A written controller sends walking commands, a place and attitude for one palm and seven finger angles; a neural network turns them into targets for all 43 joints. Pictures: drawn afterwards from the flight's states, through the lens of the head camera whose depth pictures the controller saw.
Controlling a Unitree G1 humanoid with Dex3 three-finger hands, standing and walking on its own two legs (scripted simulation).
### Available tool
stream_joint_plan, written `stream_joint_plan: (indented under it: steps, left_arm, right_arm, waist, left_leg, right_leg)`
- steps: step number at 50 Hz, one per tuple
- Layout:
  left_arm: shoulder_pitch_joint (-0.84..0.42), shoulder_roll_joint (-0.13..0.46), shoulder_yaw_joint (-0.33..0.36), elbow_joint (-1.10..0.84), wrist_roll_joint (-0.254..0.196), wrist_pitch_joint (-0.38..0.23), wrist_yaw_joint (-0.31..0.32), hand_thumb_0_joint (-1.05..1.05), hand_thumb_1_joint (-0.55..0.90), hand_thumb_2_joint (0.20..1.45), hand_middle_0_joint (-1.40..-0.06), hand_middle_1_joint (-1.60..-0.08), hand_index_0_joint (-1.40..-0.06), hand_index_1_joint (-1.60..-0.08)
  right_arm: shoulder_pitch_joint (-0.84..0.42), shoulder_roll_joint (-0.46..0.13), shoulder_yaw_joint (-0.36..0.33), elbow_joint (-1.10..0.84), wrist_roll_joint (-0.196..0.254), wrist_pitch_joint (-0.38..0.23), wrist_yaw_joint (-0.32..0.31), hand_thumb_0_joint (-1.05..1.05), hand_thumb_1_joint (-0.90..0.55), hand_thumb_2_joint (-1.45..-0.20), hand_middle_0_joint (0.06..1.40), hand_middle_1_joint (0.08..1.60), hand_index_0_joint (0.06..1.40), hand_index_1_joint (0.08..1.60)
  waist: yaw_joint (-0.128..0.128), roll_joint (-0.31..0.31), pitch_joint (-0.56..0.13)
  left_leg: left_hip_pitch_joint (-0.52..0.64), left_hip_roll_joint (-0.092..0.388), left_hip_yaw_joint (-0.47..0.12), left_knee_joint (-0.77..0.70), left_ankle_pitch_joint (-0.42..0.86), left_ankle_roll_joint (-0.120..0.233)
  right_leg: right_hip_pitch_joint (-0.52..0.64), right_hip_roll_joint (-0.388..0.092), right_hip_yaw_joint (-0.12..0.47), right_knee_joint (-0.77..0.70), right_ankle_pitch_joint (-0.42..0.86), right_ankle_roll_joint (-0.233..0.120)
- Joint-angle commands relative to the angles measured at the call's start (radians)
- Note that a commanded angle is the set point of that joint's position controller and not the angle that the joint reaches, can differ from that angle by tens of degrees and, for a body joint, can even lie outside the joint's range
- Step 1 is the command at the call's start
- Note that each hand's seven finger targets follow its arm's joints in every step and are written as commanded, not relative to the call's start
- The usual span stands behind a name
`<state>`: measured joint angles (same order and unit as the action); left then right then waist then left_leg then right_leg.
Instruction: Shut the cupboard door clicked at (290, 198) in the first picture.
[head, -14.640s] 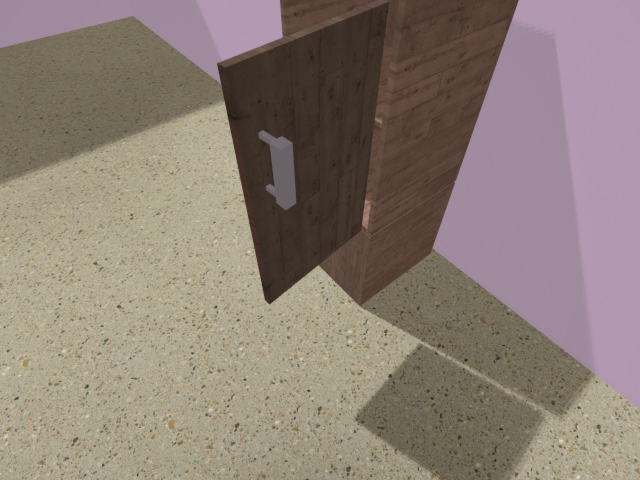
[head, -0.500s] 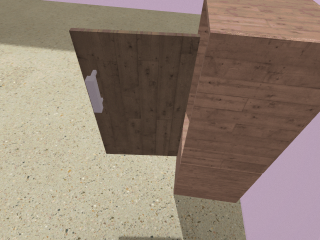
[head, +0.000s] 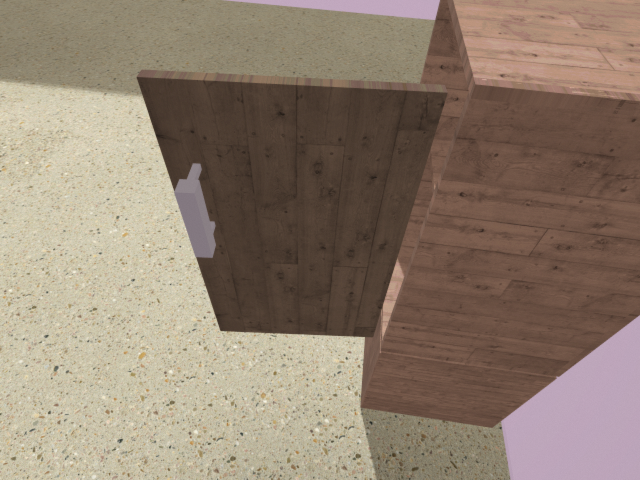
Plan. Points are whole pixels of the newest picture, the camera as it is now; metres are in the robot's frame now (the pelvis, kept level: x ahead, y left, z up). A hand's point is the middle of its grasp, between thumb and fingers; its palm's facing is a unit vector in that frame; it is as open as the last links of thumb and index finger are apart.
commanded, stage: come to a stop and stand still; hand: left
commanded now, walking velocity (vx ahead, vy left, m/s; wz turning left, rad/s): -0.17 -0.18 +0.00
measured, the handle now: (200, 210) +0.44 +0.20 +0.08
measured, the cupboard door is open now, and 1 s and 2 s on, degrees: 96 96 96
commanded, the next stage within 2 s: look again from close up in 1.36 s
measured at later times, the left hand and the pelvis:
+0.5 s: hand out of the picture +0.02 +0.18 -0.16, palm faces -0.01 -0.97 -0.26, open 7.4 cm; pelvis -0.02 -0.01 +0.00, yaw +0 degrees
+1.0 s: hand out of the picture +0.00 +0.23 -0.16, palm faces -0.04 -0.97 -0.23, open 7.4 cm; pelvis -0.04 +0.04 +0.01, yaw -2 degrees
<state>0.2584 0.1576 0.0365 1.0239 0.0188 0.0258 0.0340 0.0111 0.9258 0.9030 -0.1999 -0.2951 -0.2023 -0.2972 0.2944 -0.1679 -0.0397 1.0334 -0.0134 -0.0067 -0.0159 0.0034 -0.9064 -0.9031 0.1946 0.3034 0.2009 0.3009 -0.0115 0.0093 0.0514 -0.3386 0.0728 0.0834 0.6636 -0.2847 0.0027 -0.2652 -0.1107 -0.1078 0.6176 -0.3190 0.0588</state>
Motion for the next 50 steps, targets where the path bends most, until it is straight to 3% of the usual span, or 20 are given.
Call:
stream_joint_plan:
  steps: [1, 4, 7, 9, 11, 12, 13, 14, 15, 17, 18, 19, 20, 22, 24, 25, 27, 28, 38, 50]
  left_arm:
    - [0.067, 0.067, 0.005, -0.046, -0.004, -0.011, 0.000, 0.000, 0.900, 0.900, -0.200, -0.300, -0.200, -0.300]
    - [0.091, 0.090, 0.001, -0.038, -0.006, -0.012, 0.002, 0.000, 0.900, 0.900, -0.200, -0.300, -0.200, -0.300]
    - [0.065, 0.103, 0.011, -0.074, -0.001, 0.006, -0.002, 0.000, 0.900, 0.900, -0.200, -0.300, -0.200, -0.300]
    - [0.083, 0.096, 0.015, -0.091, 0.001, 0.008, -0.005, 0.000, 0.900, 0.900, -0.200, -0.300, -0.200, -0.300]
    - [0.125, 0.098, 0.019, -0.090, 0.004, 0.005, -0.007, 0.000, 0.900, 0.900, -0.200, -0.300, -0.200, -0.300]
    - [0.145, 0.111, 0.022, -0.090, 0.010, 0.001, -0.005, 0.000, 0.900, 0.900, -0.200, -0.300, -0.200, -0.300]
    - [0.143, 0.165, 0.026, -0.095, 0.019, -0.007, 0.001, 0.000, 0.900, 0.900, -0.200, -0.300, -0.200, -0.300]
    - [0.113, 0.189, 0.024, -0.096, 0.015, -0.013, 0.002, 0.000, 0.900, 0.900, -0.200, -0.300, -0.200, -0.300]
    - [0.098, 0.176, 0.021, -0.099, 0.016, -0.019, 0.006, 0.000, 0.900, 0.900, -0.200, -0.300, -0.200, -0.300]
    - [0.032, 0.157, 0.011, -0.098, 0.011, -0.027, 0.009, 0.000, 0.900, 0.900, -0.200, -0.300, -0.200, -0.300]
    - [0.061, 0.277, -0.008, -0.140, 0.034, -0.032, 0.024, 0.000, 0.900, 0.900, -0.200, -0.300, -0.200, -0.300]
    - [0.014, 0.217, 0.010, -0.169, 0.020, -0.018, 0.027, 0.000, 0.900, 0.900, -0.200, -0.300, -0.200, -0.300]
    - [0.002, 0.216, 0.003, -0.195, 0.009, -0.010, 0.023, 0.000, 0.900, 0.900, -0.200, -0.300, -0.200, -0.300]
    - [-0.005, 0.196, 0.000, -0.220, 0.007, -0.008, 0.017, 0.000, 0.900, 0.900, -0.200, -0.300, -0.200, -0.300]
    - [0.011, 0.173, -0.002, -0.217, 0.004, -0.023, 0.018, 0.000, 0.900, 0.900, -0.200, -0.300, -0.200, -0.300]
    - [0.023, 0.184, 0.003, -0.204, 0.000, -0.039, 0.018, 0.000, 0.900, 0.900, -0.200, -0.300, -0.200, -0.300]
    - [-0.006, 0.200, 0.003, -0.194, -0.001, -0.033, 0.015, 0.000, 0.900, 0.900, -0.200, -0.300, -0.200, -0.300]
    - [-0.005, 0.185, -0.004, -0.191, 0.002, -0.031, 0.014, 0.000, 0.900, 0.900, -0.200, -0.300, -0.200, -0.300]
    - [0.015, 0.153, -0.013, -0.157, 0.000, -0.028, 0.006, 0.000, 0.900, 0.900, -0.200, -0.300, -0.200, -0.300]
    - [0.058, 0.145, -0.026, -0.081, 0.000, -0.032, 0.007, 0.000, 0.900, 0.900, -0.200, -0.300, -0.200, -0.300]
  right_arm:
    - [0.032, -0.144, -0.012, -0.036, -0.006, -0.023, -0.018, 0.000, -0.900, -0.900, 0.200, 0.300, 0.200, 0.300]
    - [0.025, -0.153, -0.025, -0.038, 0.002, -0.015, -0.034, 0.000, -0.900, -0.900, 0.200, 0.300, 0.200, 0.300]
    - [0.013, -0.194, -0.048, -0.051, -0.004, 0.006, -0.044, 0.000, -0.900, -0.900, 0.200, 0.300, 0.200, 0.300]
    - [-0.029, -0.208, -0.053, -0.065, -0.008, 0.011, -0.047, 0.000, -0.900, -0.900, 0.200, 0.300, 0.200, 0.300]
    - [-0.079, -0.203, -0.053, -0.078, -0.004, 0.020, -0.042, 0.000, -0.900, -0.900, 0.200, 0.300, 0.200, 0.300]
    - [-0.092, -0.182, -0.050, -0.086, 0.001, 0.025, -0.038, 0.000, -0.900, -0.900, 0.200, 0.300, 0.200, 0.300]
    - [-0.082, -0.124, -0.042, -0.096, 0.008, 0.030, -0.030, 0.000, -0.900, -0.900, 0.200, 0.300, 0.200, 0.300]
    - [-0.097, -0.075, -0.030, -0.111, 0.011, 0.040, -0.022, 0.000, -0.900, -0.900, 0.200, 0.300, 0.200, 0.300]
    - [-0.126, -0.067, -0.027, -0.111, 0.006, 0.056, -0.021, 0.000, -0.900, -0.900, 0.200, 0.300, 0.200, 0.300]
    - [-0.127, -0.063, -0.021, -0.088, 0.007, 0.060, -0.017, 0.000, -0.900, -0.900, 0.200, 0.300, 0.200, 0.300]
    - [-0.093, -0.168, -0.027, -0.174, -0.007, 0.026, -0.016, 0.000, -0.900, -0.900, 0.200, 0.300, 0.200, 0.300]
    - [-0.091, -0.106, -0.038, -0.177, -0.001, 0.016, -0.011, 0.000, -0.900, -0.900, 0.200, 0.300, 0.200, 0.300]
    - [-0.093, -0.094, -0.027, -0.186, -0.003, 0.019, -0.008, 0.000, -0.900, -0.900, 0.200, 0.300, 0.200, 0.300]
    - [-0.103, -0.107, -0.025, -0.201, -0.007, 0.017, -0.010, 0.000, -0.900, -0.900, 0.200, 0.300, 0.200, 0.300]
    - [-0.081, -0.118, -0.013, -0.212, -0.016, 0.015, -0.008, 0.000, -0.900, -0.900, 0.200, 0.300, 0.200, 0.300]
    - [-0.069, -0.126, -0.013, -0.204, -0.014, 0.010, -0.010, 0.000, -0.900, -0.900, 0.200, 0.300, 0.200, 0.300]
    - [-0.061, -0.108, -0.008, -0.182, -0.009, 0.006, -0.007, 0.000, -0.900, -0.900, 0.200, 0.300, 0.200, 0.300]
    - [-0.061, -0.099, 0.002, -0.172, -0.012, 0.004, -0.003, 0.000, -0.900, -0.900, 0.200, 0.300, 0.200, 0.300]
    - [-0.035, -0.132, 0.008, -0.124, -0.013, -0.005, 0.000, 0.000, -0.900, -0.900, 0.200, 0.300, 0.200, 0.300]
    - [-0.034, -0.140, 0.009, -0.048, -0.002, -0.009, 0.002, 0.000, -0.900, -0.900, 0.200, 0.300, 0.200, 0.300]
  waist:
    - [0.029, 0.182, 0.002]
    - [0.009, 0.133, -0.090]
    - [-0.016, 0.166, -0.093]
    - [-0.005, 0.147, -0.115]
    - [0.021, 0.115, -0.140]
    - [0.033, 0.032, -0.132]
    - [0.026, -0.165, -0.113]
    - [0.019, -0.245, -0.057]
    - [0.031, -0.232, -0.072]
    - [0.002, -0.136, -0.045]
    - [-0.018, -0.217, -0.091]
    - [-0.025, -0.173, -0.179]
    - [-0.014, -0.118, -0.189]
    - [-0.012, -0.042, -0.073]
    - [0.000, -0.123, 0.010]
    - [0.003, -0.165, -0.007]
    - [-0.010, 0.000, -0.031]
    - [-0.001, 0.014, -0.011]
    - [0.018, 0.021, -0.021]
    - [0.014, 0.001, -0.021]
  left_leg:
    - [0.049, 0.195, -0.244, -0.352, 0.500, 0.096]
    - [0.257, 0.205, -0.188, -0.243, 0.916, 0.111]
    - [0.302, 0.277, -0.234, -0.244, 0.933, 0.178]
    - [0.307, 0.285, -0.225, -0.214, 0.902, 0.184]
    - [0.224, 0.235, -0.167, -0.173, 0.733, 0.131]
    - [0.145, 0.167, -0.125, -0.117, 0.535, 0.083]
    - [0.035, 0.040, -0.036, -0.038, 0.221, 0.020]
    - [-0.038, -0.050, -0.010, 0.042, -0.170, -0.013]
    - [-0.035, -0.039, -0.077, 0.152, -0.264, -0.009]
    - [-0.056, -0.039, -0.099, 0.262, -0.228, -0.016]
    - [-0.032, -0.077, -0.148, 0.136, -0.149, 0.013]
    - [-0.024, -0.054, -0.076, 0.055, -0.066, -0.002]
    - [0.075, -0.085, -0.049, -0.020, -0.008, -0.005]
    - [0.095, -0.052, -0.093, -0.077, 0.042, 0.013]
    - [0.034, -0.024, -0.108, -0.082, 0.025, 0.022]
    - [0.016, -0.038, -0.100, -0.055, 0.044, 0.023]
    - [0.056, -0.033, -0.110, -0.093, 0.057, 0.021]
    - [0.049, -0.026, -0.117, -0.130, 0.046, 0.025]
    - [-0.037, 0.020, -0.202, -0.298, -0.077, 0.052]
    - [0.022, 0.026, -0.195, -0.334, -0.035, 0.049]
  right_leg:
    - [-0.007, 0.035, 0.025, 0.031, -0.037, -0.031]
    - [-0.030, 0.043, 0.046, 0.008, 0.026, -0.029]
    - [-0.115, 0.067, 0.071, 0.125, -0.131, -0.040]
    - [-0.112, 0.067, 0.100, 0.096, -0.123, -0.049]
    - [0.016, 0.067, 0.092, -0.064, 0.038, -0.052]
    - [0.087, 0.047, 0.122, -0.189, 0.252, -0.054]
    - [0.124, -0.070, 0.251, -0.247, 0.497, -0.083]
    - [0.084, -0.194, 0.313, -0.280, 0.597, -0.174]
    - [0.043, -0.209, 0.332, -0.293, 0.570, -0.234]
    - [0.035, -0.169, 0.285, -0.273, 0.549, -0.273]
    - [0.175, -0.123, 0.360, -0.146, 0.624, -0.246]
    - [0.140, -0.135, 0.289, -0.101, 0.459, -0.224]
    - [0.086, -0.097, 0.254, -0.103, 0.346, -0.199]
    - [-0.073, -0.047, 0.235, -0.167, 0.080, -0.137]
    - [-0.094, -0.030, 0.261, -0.238, -0.013, -0.121]
    - [-0.043, -0.048, 0.304, -0.260, 0.058, -0.126]
    - [-0.050, -0.054, 0.254, -0.233, 0.007, -0.139]
    - [-0.045, -0.032, 0.232, -0.235, -0.021, -0.130]
    - [0.034, 0.029, 0.133, -0.196, -0.019, -0.089]
    - [0.038, 0.014, 0.137, -0.196, 0.077, -0.075]
